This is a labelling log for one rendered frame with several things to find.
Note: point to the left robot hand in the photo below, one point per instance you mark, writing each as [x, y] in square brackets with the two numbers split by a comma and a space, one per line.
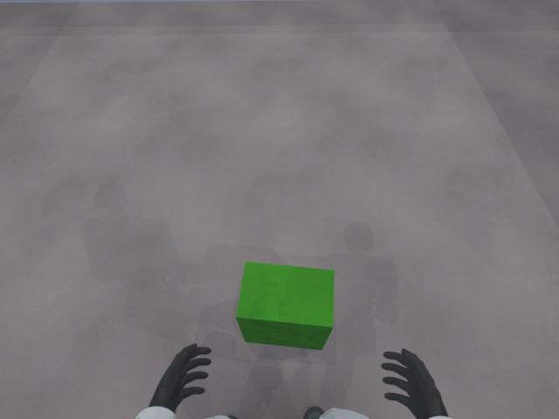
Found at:
[170, 392]

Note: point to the right robot hand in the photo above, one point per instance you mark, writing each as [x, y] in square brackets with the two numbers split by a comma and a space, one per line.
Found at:
[425, 400]

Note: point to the carton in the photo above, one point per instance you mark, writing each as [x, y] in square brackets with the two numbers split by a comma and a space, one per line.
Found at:
[284, 305]

